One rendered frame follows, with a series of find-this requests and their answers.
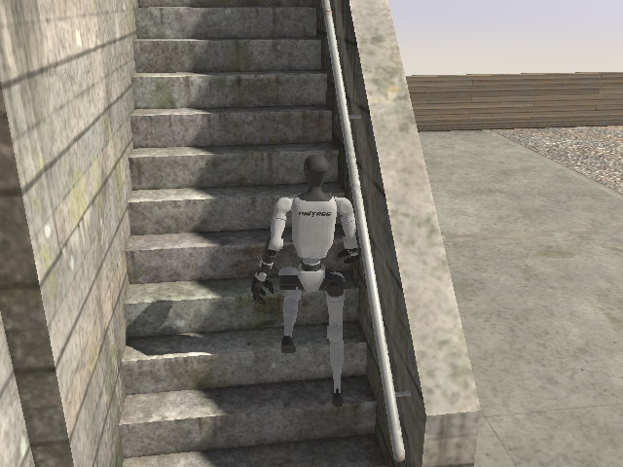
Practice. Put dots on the right robot forearm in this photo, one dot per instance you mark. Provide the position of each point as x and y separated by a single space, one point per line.
354 251

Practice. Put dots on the robot right upper arm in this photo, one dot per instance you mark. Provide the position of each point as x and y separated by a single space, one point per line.
344 207

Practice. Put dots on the robot left upper arm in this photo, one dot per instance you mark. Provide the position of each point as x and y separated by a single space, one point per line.
282 206

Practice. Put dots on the humanoid robot head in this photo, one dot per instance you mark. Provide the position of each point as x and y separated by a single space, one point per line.
315 167

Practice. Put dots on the left robot hand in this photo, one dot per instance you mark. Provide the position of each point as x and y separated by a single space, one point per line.
256 289

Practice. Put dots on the left robot foot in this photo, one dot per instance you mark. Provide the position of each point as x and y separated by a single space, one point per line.
287 345

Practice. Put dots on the right robot hand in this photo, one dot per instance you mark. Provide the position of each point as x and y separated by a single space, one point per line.
348 260

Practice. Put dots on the left robot forearm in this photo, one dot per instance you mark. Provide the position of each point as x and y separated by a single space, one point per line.
266 262

